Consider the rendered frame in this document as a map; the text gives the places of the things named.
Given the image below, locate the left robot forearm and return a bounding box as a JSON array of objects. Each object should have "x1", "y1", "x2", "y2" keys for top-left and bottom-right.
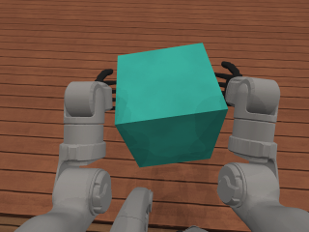
[{"x1": 52, "y1": 81, "x2": 113, "y2": 206}]

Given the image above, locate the robot left thigh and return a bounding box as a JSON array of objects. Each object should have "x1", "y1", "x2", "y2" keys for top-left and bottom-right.
[{"x1": 109, "y1": 187, "x2": 154, "y2": 232}]

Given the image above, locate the right robot forearm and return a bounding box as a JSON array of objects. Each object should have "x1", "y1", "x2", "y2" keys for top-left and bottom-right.
[{"x1": 225, "y1": 76, "x2": 281, "y2": 197}]

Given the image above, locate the robot left upper arm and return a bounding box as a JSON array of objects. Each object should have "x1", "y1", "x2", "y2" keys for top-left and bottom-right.
[{"x1": 14, "y1": 167, "x2": 112, "y2": 232}]

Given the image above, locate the left robot hand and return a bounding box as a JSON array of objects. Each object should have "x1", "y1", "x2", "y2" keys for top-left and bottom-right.
[{"x1": 95, "y1": 69, "x2": 117, "y2": 111}]

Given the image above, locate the carton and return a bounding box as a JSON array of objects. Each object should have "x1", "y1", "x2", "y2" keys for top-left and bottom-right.
[{"x1": 114, "y1": 43, "x2": 228, "y2": 167}]

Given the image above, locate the right robot hand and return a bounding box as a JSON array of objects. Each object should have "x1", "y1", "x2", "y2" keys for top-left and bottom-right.
[{"x1": 214, "y1": 61, "x2": 242, "y2": 106}]

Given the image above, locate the robot right upper arm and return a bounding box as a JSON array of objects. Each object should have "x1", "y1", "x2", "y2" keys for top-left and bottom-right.
[{"x1": 216, "y1": 162, "x2": 309, "y2": 232}]

